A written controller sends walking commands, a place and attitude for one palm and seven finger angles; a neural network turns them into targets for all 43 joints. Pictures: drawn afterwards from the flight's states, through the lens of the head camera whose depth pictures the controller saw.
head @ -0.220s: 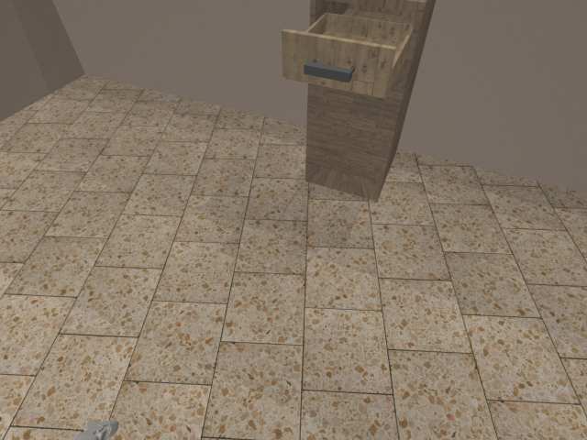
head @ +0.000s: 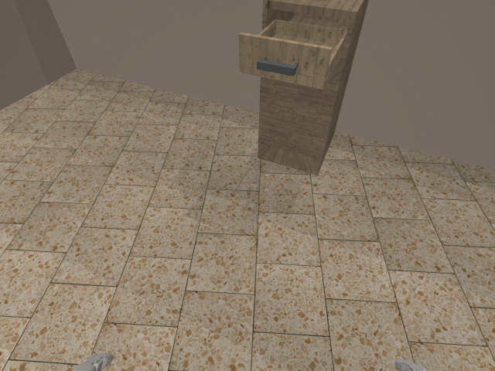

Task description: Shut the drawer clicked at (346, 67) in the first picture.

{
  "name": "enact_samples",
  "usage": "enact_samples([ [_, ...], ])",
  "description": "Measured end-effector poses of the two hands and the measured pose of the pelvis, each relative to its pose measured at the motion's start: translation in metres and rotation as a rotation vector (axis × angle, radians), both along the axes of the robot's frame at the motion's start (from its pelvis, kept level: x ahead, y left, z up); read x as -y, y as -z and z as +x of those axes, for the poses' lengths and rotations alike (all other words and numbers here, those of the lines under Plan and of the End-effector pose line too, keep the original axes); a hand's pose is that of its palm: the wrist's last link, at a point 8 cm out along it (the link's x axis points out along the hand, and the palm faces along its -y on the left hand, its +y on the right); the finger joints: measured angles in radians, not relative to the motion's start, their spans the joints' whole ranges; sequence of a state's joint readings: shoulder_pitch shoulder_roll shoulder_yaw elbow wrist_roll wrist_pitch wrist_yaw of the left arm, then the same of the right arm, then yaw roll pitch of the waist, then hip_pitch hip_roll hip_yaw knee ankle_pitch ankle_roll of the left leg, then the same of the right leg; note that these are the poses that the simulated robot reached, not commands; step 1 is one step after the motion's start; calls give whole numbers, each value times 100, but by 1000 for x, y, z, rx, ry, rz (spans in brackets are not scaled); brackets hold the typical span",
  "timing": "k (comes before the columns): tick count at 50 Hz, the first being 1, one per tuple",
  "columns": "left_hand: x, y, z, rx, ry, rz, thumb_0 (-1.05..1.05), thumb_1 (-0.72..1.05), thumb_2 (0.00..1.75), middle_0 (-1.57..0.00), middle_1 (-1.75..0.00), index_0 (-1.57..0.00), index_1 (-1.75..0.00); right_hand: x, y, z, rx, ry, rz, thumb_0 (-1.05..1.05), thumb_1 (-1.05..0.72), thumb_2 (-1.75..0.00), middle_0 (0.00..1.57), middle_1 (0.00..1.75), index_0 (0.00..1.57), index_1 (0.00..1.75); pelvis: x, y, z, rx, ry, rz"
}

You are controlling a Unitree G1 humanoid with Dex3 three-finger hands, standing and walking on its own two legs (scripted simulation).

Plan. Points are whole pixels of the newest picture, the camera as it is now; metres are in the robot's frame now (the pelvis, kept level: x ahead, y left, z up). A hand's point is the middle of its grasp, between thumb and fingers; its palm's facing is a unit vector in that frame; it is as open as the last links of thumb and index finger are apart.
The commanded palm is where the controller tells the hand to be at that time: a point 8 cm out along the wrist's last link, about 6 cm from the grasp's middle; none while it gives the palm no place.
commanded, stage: stand and wait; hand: left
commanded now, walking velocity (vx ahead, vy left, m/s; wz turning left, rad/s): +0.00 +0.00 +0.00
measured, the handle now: (278, 64) +1.09 -0.05 +0.00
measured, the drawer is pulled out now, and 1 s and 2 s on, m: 0.30 0.30 0.30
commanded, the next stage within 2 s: look at it before walking up in 0.60 s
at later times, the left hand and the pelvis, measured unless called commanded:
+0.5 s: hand out of the picture +0.04 +0.24 -0.15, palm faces -0.02 -0.94 -0.33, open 7.3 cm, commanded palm none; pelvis -0.02 -0.01 +0.00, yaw +0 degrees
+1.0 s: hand out of the picture +0.05 +0.24 -0.15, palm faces -0.03 -0.95 -0.32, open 7.3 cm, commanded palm none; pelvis -0.02 +0.00 +0.01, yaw -1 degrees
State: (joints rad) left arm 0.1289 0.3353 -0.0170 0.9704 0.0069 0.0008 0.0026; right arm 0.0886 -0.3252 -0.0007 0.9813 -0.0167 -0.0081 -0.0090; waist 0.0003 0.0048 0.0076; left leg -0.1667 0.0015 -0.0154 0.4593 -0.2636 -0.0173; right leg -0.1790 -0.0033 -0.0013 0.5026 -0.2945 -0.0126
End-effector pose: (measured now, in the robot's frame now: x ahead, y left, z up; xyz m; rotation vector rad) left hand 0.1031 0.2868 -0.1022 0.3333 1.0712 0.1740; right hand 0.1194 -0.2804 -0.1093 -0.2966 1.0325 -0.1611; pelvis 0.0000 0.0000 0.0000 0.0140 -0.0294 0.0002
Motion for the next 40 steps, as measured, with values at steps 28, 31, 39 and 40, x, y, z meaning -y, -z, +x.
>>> enact_samples([
  [28, 5, 13, -71, -158, -53, -13, 0, 91, 90, -20, -30, -21, -30, 14, 14, -97, -215, 79, -3, 0, -90, -90, 20, 30, 20, 30, 8, -5, -23, 12, 6, -7],
  [31, 5, 13, -69, -150, -49, -16, 0, 91, 90, -20, -30, -21, -30, 13, 13, -98, -212, 79, 1, 0, -90, -90, 20, 30, 20, 30, 7, -5, -24, 12, 7, -7],
  [39, 6, 13, -64, -141, -41, -23, 0, 91, 90, -20, -30, -21, -30, 8, 13, -95, -205, 78, 6, 0, -90, -90, 20, 30, 20, 30, 5, -5, -24, 6, 10, -8],
  [40, 6, 14, -63, -141, -40, -23, 0, 91, 90, -20, -30, -21, -30, 8, 13, -95, -205, 78, 6, 0, -90, -90, 20, 30, 20, 30, 5, -5, -24, 6, 10, -8],
])
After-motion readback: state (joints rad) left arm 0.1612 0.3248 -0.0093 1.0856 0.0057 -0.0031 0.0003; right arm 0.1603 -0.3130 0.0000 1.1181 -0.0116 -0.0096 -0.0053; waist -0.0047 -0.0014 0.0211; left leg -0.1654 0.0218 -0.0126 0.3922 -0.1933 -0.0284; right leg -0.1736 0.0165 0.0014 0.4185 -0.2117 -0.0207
